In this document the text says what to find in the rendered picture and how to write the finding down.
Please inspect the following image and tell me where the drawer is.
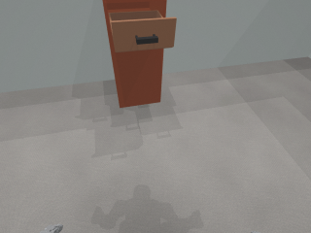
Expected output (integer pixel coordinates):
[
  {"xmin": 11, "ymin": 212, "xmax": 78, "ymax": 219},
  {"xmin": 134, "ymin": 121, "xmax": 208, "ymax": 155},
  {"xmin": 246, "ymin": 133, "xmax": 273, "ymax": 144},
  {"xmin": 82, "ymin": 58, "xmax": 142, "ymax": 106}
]
[{"xmin": 108, "ymin": 10, "xmax": 177, "ymax": 53}]

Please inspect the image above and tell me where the handle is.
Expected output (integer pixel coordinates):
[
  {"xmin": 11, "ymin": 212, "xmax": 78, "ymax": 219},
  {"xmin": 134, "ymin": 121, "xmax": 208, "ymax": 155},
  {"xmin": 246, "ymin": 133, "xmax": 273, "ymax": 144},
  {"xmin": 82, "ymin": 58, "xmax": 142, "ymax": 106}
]
[{"xmin": 135, "ymin": 34, "xmax": 158, "ymax": 45}]

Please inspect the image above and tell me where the cabinet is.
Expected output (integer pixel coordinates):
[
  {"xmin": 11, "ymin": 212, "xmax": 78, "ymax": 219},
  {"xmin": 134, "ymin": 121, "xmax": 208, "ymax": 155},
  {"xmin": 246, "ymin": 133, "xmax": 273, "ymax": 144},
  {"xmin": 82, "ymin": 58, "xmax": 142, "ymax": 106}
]
[{"xmin": 102, "ymin": 0, "xmax": 167, "ymax": 108}]

